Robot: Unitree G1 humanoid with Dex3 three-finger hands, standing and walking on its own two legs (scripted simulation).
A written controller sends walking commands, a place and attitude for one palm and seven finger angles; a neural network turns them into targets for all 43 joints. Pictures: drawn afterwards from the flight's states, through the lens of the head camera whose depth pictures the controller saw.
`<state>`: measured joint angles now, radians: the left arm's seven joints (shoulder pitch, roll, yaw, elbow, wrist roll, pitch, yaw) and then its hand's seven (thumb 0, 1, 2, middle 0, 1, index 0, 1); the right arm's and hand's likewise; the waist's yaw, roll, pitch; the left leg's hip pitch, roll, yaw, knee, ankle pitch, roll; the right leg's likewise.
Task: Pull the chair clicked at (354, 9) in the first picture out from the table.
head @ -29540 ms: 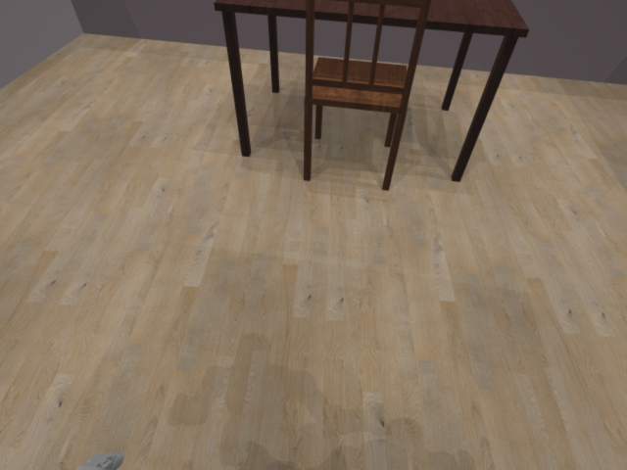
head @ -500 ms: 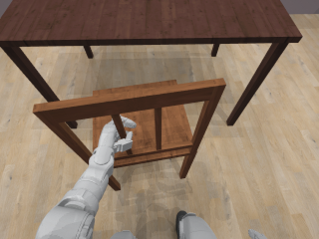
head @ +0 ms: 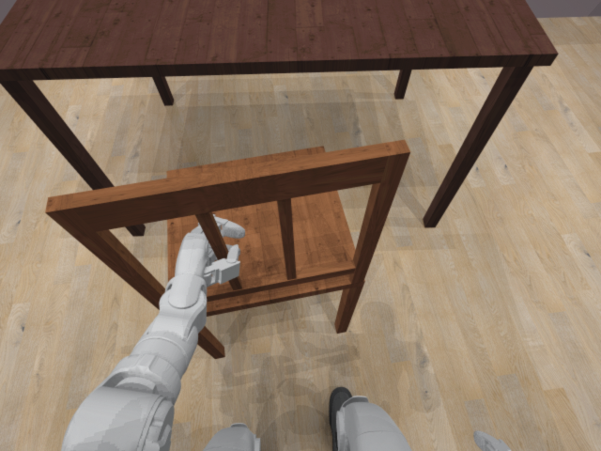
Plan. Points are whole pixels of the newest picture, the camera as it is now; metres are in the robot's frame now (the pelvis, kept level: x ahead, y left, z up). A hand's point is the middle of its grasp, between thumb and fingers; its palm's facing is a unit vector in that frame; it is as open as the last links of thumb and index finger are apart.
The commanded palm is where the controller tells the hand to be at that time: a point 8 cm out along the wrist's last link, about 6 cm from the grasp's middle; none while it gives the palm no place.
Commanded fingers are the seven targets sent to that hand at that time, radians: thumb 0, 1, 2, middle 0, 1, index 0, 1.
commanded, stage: step backward, pulling the chair out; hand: left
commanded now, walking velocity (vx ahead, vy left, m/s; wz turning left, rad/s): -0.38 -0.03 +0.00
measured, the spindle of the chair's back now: (222, 254) +0.40 +0.12 -0.08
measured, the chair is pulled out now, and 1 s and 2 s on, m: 0.29 0.36 0.52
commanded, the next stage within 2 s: stop walking, hand still on the chair in 1.76 s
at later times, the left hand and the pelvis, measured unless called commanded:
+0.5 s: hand (227, 283) +0.34 +0.11 -0.05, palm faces -0.08 -0.98 -0.17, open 5.0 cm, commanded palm +0.34 +0.16 -0.05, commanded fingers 0.00 0.90 0.90 -0.50 -1.45 -0.50 -1.45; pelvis -0.03 +0.01 +0.00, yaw +0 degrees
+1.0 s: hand (221, 313) +0.30 +0.11 -0.05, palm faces -0.02 -0.98 -0.19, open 5.1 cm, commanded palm +0.29 +0.16 -0.05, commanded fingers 0.00 0.90 0.90 -0.50 -1.45 -0.50 -1.45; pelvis -0.08 -0.01 +0.00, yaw -1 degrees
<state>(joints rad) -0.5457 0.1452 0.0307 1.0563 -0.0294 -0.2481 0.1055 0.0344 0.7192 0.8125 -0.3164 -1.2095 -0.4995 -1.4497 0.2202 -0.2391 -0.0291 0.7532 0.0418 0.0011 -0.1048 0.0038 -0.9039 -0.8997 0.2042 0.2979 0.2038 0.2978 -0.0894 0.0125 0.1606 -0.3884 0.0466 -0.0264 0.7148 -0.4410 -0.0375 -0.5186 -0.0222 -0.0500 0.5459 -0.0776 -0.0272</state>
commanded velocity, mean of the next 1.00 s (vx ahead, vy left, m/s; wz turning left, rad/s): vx -0.38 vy -0.05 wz -0.01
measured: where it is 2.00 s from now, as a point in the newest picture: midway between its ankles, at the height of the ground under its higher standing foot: outside the picture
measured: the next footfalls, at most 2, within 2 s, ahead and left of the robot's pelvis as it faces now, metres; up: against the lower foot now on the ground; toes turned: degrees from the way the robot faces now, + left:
right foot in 0.50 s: +0.07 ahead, -0.12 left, +0.00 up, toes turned -3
left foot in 1.14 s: -0.05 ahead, +0.14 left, +0.00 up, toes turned +0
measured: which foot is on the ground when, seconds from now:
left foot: down 0.00-0.98, up 1.00-1.00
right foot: down 0.00-0.42, up 0.44-0.48, down 0.50-1.00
